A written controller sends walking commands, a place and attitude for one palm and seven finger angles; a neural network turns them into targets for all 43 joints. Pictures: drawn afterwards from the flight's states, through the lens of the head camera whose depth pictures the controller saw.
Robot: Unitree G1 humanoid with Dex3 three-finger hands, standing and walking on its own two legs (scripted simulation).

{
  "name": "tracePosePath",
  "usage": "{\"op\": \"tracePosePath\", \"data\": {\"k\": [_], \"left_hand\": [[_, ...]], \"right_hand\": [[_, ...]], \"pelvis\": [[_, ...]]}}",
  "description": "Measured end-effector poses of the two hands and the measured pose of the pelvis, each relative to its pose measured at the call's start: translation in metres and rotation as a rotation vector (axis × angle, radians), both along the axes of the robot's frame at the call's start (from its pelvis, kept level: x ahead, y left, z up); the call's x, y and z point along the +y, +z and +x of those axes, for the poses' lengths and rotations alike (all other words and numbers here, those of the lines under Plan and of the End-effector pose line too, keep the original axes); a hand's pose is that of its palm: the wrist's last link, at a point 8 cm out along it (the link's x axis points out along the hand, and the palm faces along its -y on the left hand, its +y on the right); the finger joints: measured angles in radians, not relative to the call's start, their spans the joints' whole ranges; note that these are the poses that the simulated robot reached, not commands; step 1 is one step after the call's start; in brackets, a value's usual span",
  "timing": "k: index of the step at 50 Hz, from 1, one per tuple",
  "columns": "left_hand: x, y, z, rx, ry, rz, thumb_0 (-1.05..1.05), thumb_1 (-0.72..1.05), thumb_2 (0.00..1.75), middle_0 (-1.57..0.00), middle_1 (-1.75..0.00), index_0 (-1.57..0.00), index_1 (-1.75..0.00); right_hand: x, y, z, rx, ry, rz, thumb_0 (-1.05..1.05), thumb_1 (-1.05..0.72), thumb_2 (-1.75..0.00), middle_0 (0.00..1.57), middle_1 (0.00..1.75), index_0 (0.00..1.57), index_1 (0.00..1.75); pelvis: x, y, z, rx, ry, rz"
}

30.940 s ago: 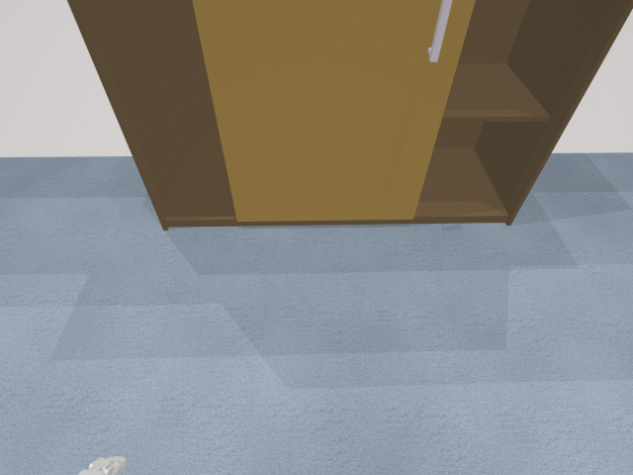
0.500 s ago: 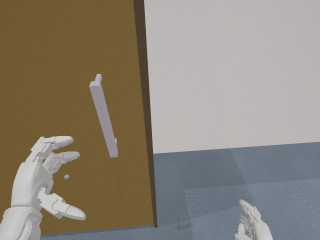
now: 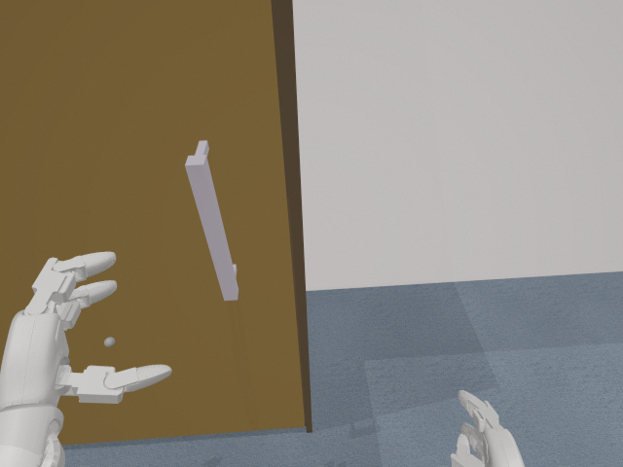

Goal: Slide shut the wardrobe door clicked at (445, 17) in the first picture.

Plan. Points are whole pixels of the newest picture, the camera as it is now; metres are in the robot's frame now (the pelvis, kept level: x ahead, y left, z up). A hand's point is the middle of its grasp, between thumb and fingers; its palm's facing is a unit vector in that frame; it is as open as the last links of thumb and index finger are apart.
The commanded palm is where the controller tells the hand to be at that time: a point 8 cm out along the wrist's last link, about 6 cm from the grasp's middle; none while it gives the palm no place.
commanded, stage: draw the hand back to the body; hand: left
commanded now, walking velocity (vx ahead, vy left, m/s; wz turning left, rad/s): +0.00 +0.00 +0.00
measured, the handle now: (218, 228) +0.38 +0.19 +0.13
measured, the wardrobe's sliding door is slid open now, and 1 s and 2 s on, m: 0.00 0.00 0.00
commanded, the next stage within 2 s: step back with the hand held close in 0.80 s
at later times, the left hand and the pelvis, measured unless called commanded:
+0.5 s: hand (87, 314) +0.20 +0.26 +0.17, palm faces +0.44 -0.82 -0.37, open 8.1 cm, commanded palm +0.15 +0.29 +0.18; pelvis +0.01 +0.00 +0.01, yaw -1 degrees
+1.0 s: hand (72, 304) +0.20 +0.27 +0.18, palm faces +0.47 -0.79 -0.39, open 7.4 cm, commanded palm +0.15 +0.30 +0.18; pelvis +0.01 +0.00 +0.01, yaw +0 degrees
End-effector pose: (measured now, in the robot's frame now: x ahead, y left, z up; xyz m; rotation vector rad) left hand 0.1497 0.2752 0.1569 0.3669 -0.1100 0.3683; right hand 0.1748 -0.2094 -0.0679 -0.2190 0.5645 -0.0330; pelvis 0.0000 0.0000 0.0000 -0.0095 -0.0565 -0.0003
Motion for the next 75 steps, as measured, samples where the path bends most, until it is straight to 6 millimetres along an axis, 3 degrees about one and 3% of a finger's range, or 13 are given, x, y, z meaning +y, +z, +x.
{"op": "tracePosePath", "data": {"k": [9,24,30,47,53,57,62,75], "left_hand": [[0.008,0.012,0.005,-0.028,0.019,0.050,-0.01,0.15,0.54,-0.24,-0.74,-0.24,-0.74],[0.016,0.026,0.010,-0.061,0.048,0.079,0.01,0.69,0.80,-0.22,-0.42,-0.22,-0.42],[0.016,0.023,0.010,-0.052,0.060,0.065,0.01,0.82,0.86,-0.22,-0.34,-0.21,-0.35],[0.015,0.025,0.008,-0.053,0.057,0.066,0.01,0.89,0.90,-0.21,-0.30,-0.21,-0.30],[0.035,0.047,0.015,-0.129,0.078,0.171,0.01,0.89,0.90,-0.22,-0.30,-0.21,-0.30],[0.031,0.035,0.016,-0.065,0.026,0.172,0.01,0.89,0.90,-0.21,-0.30,-0.21,-0.30],[0.028,0.022,0.006,-0.001,-0.040,0.179,0.01,0.89,0.90,-0.21,-0.30,-0.21,-0.30],[0.047,0.027,-0.038,-0.118,0.002,0.194,0.01,0.89,0.90,-0.22,-0.30,-0.21,-0.30]], "right_hand": [[-0.006,-0.004,-0.004,0.049,-0.036,-0.005,0.02,-0.90,-0.90,0.20,0.30,0.20,0.30],[-0.008,0.003,0.013,0.040,-0.038,-0.003,0.02,-0.90,-0.90,0.20,0.30,0.20,0.30],[-0.007,0.003,0.016,0.045,-0.028,-0.003,0.02,-0.90,-0.90,0.20,0.30,0.20,0.30],[-0.007,0.002,0.010,0.059,-0.035,-0.002,0.02,-0.90,-0.90,0.20,0.30,0.20,0.30],[-0.011,0.000,0.000,0.115,-0.045,-0.022,0.02,-0.90,-0.90,0.20,0.30,0.20,0.30],[-0.017,0.001,-0.014,0.143,-0.097,-0.033,0.02,-0.90,-0.90,0.20,0.30,0.20,0.30],[-0.019,0.001,-0.035,0.179,-0.150,-0.058,0.02,-0.90,-0.90,0.20,0.30,0.20,0.30],[-0.005,0.002,-0.074,0.172,-0.128,-0.085,0.02,-0.90,-0.90,0.20,0.30,0.20,0.30]], "pelvis": [[0.001,0.003,0.006,-0.011,-0.009,0.003],[0.000,0.006,0.013,-0.014,-0.013,0.005],[-0.001,0.007,0.014,-0.013,-0.011,0.004],[-0.002,0.008,0.011,-0.022,-0.012,0.004],[0.001,0.008,0.002,0.019,-0.010,-0.011],[0.009,0.009,-0.004,0.049,-0.026,-0.004],[0.015,0.008,-0.015,0.065,-0.032,0.003],[0.024,0.002,-0.051,0.077,-0.021,-0.023]]}}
